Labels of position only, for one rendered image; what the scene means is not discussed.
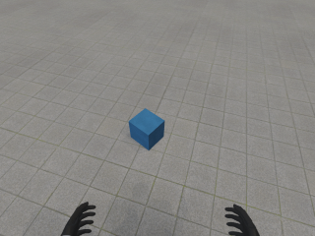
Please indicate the right robot hand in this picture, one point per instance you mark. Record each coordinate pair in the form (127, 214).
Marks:
(245, 224)

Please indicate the carton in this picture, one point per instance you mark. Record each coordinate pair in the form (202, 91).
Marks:
(146, 128)

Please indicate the left robot hand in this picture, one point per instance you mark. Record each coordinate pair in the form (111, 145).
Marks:
(74, 223)

